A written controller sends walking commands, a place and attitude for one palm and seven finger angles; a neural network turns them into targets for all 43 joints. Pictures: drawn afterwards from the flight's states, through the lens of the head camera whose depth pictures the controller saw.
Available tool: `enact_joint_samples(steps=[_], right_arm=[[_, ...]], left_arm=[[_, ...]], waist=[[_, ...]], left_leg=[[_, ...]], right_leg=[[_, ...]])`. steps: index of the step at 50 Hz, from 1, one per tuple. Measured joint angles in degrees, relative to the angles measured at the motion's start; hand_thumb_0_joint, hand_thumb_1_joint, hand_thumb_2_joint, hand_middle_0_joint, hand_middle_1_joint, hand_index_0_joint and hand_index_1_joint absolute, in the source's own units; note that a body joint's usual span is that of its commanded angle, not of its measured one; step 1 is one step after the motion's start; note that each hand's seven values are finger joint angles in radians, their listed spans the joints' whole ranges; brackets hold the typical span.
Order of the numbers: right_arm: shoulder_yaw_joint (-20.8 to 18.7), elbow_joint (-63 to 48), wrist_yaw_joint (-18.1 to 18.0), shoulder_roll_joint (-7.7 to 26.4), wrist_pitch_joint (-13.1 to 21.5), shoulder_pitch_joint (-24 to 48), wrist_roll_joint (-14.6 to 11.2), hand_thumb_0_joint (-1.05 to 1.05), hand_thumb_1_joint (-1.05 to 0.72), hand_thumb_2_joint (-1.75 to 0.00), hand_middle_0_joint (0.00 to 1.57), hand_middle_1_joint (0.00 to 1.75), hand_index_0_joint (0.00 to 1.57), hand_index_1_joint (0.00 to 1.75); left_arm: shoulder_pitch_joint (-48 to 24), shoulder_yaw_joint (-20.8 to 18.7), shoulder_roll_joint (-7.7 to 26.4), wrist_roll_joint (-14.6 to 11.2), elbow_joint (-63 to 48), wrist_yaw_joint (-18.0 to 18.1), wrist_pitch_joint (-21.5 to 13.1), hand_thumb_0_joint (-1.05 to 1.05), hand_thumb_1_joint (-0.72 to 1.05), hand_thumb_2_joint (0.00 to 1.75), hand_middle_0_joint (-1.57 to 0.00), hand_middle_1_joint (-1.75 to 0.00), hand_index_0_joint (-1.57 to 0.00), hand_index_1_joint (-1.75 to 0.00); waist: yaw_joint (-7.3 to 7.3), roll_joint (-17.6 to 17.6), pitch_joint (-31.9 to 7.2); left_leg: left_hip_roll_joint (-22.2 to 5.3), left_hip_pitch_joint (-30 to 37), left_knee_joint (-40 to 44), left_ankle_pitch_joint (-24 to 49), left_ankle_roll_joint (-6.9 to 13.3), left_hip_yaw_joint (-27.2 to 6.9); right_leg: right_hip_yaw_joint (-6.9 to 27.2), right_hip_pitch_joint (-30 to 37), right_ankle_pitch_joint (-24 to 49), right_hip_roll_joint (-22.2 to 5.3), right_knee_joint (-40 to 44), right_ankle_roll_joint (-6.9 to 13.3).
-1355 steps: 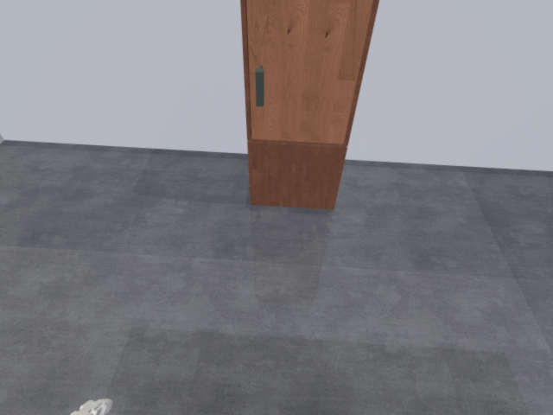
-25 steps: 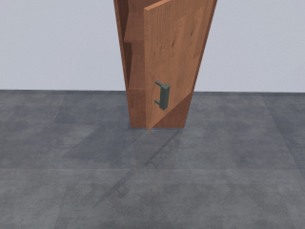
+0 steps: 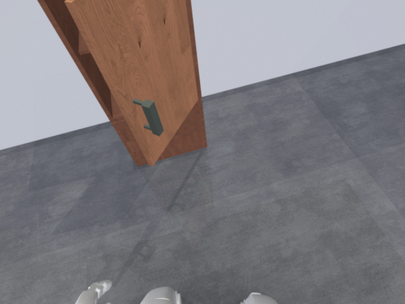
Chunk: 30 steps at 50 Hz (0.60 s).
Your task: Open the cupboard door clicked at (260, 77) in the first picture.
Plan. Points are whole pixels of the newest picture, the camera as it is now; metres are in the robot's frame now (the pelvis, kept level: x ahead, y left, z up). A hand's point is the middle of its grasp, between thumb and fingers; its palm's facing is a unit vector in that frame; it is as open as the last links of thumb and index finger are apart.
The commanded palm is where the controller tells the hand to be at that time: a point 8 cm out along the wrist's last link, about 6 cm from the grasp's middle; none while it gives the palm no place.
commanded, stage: walk to a spot facing it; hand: left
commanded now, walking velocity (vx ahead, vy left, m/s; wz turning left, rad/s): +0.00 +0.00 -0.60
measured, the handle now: (147, 116) +0.60 +0.22 -0.08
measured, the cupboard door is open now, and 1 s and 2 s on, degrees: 48 48 48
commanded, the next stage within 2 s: none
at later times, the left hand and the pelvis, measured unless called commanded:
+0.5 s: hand (127, 288) +0.15 +0.21 -0.16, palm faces -0.23 -0.95 -0.20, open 7.4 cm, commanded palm none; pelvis +0.03 +0.02 +0.02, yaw -17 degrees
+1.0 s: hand (187, 248) +0.24 +0.07 -0.14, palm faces -0.56 -0.80 -0.23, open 7.4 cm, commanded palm none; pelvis +0.06 -0.04 +0.02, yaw -35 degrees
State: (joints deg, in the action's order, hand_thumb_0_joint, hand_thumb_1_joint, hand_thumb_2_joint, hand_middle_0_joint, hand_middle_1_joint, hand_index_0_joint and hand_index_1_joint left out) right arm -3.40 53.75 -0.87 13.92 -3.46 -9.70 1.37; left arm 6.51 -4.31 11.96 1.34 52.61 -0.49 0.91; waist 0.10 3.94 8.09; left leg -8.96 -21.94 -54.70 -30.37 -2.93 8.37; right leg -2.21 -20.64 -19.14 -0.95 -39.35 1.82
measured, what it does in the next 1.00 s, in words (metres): steps on the spot, turning right: left foot, then right foot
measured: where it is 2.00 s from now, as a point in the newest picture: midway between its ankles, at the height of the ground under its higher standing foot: (300, 259)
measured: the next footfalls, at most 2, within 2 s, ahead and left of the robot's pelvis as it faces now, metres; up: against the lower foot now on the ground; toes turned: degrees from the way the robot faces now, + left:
left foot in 0.38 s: +0.10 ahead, +0.12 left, +0.00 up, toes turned -13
right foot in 0.76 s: +0.02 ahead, -0.14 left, +0.00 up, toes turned -32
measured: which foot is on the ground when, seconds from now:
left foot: up 0.00-0.36, down 0.38-0.76, up 0.78-1.00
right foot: down 0.00-0.38, up 0.40-0.74, down 0.76-1.00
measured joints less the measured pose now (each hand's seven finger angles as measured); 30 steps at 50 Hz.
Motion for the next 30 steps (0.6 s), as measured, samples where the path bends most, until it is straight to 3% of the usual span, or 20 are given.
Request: enact_joint_samples(steps=[3, 6, 14, 18, 19, 21, 25, 27, 30], right_arm=[[-0.3, -0.9, 0.0, 0.6, -0.3, 2.3, -0.2, 0.01, -0.91, -0.90, 0.20, 0.30, 0.20, 0.30], [-0.4, -2.3, -0.1, 0.5, 0.1, 4.0, -0.3, 0.01, -0.91, -0.90, 0.20, 0.30, 0.20, 0.30], [0.0, -4.2, -0.7, -0.6, 1.0, 6.6, -0.9, 0.01, -0.91, -0.90, 0.20, 0.30, 0.20, 0.30], [0.8, -5.2, -0.8, -1.7, 2.2, 6.1, -1.2, 0.01, -0.91, -0.90, 0.20, 0.30, 0.20, 0.30], [1.1, -5.6, -0.9, -1.7, 2.8, 5.3, -1.1, 0.01, -0.91, -0.90, 0.20, 0.30, 0.20, 0.30], [1.7, -5.5, -1.0, -2.4, 3.2, 4.1, -0.5, 0.01, -0.91, -0.90, 0.20, 0.30, 0.20, 0.30], [3.0, -5.2, -1.1, -3.3, 2.5, 0.7, 0.4, 0.01, -0.90, -0.90, 0.20, 0.30, 0.20, 0.30], [3.2, -4.9, -1.1, -3.3, 2.3, -0.7, 0.5, 0.01, -0.90, -0.90, 0.20, 0.30, 0.20, 0.30], [3.1, -4.2, -0.9, -2.9, 2.5, -2.4, 0.5, 0.01, -0.90, -0.90, 0.20, 0.30, 0.20, 0.30]], left_arm=[[1.4, 0.3, -1.0, 0.0, -0.1, 0.9, 0.3, 0.00, 0.91, 0.90, -0.20, -0.30, -0.20, -0.30], [2.8, 0.6, -1.4, -0.1, 0.3, 1.1, 0.4, 0.00, 0.91, 0.90, -0.20, -0.30, -0.20, -0.30], [5.6, 0.5, -1.5, 0.2, 0.6, 0.9, 0.6, 0.00, 0.90, 0.90, -0.20, -0.30, -0.21, -0.30], [6.2, -0.1, -0.3, -0.1, 0.7, 0.8, 1.3, 0.00, 0.90, 0.90, -0.20, -0.30, -0.21, -0.30], [6.5, -0.2, 0.0, -0.4, 0.6, 0.7, 1.7, 0.00, 0.90, 0.90, -0.20, -0.30, -0.21, -0.30], [5.4, -0.4, 1.2, -0.5, 1.0, 0.3, 2.4, 0.00, 0.90, 0.90, -0.20, -0.30, -0.21, -0.30], [4.2, -1.2, 3.2, 0.0, 0.5, -1.0, 2.6, 0.00, 0.91, 0.90, -0.20, -0.30, -0.20, -0.30], [3.6, -1.3, 3.8, 0.0, -0.1, -1.4, 2.6, 0.00, 0.91, 0.90, -0.20, -0.30, -0.20, -0.30], [2.6, -1.1, 4.3, -0.2, -0.5, -1.5, 2.6, 0.00, 0.91, 0.90, -0.20, -0.30, -0.20, -0.30]], waist=[[0.34, -0.9, 0.1], [0.61, -2.4, -0.3], [2.05, -4.7, -1.7], [2.12, -6.0, -2.6], [1.72, -5.7, -3.3], [1.74, -6.8, -2.8], [1.99, -6.9, -2.5], [1.92, -6.2, -2.2], [1.48, -5.3, -1.6]], left_leg=[[2.8, -4.2, -9.6, 2.2, -0.3, -3.8], [4.4, -5.6, -9.5, 4.7, -0.8, -5.8], [7.2, -2.9, 3.1, 4.6, -0.6, -8.6], [8.3, 2.4, 17.3, 10.1, 0.2, -8.8], [7.7, 3.9, 21.8, 13.5, 1.5, -9.0], [7.7, 4.1, 20.7, 13.9, 3.1, -7.8], [5.6, 7.0, 23.7, 12.9, 3.2, -5.0], [4.6, 8.3, 25.5, 13.6, 3.0, -3.8], [3.2, 9.7, 26.9, 13.8, 2.6, -1.5]], right_leg=[[2.2, 1.2, 1.5, 1.2, 3.5, 0.4], [4.3, 2.5, 3.6, 2.4, 7.0, 1.0], [8.6, 4.1, 5.2, 5.4, 10.1, 0.9], [10.8, 2.9, 4.1, 6.7, 7.9, -0.3], [10.8, 1.9, 3.2, 7.5, 6.2, -0.6], [9.3, -1.2, -5.9, 6.9, -3.0, -1.8], [4.8, -7.4, -8.0, 4.4, -21.2, -4.1], [3.4, -8.5, -6.7, 2.5, -23.9, -4.8], [2.0, -7.8, -5.7, 0.3, -20.3, -5.2]])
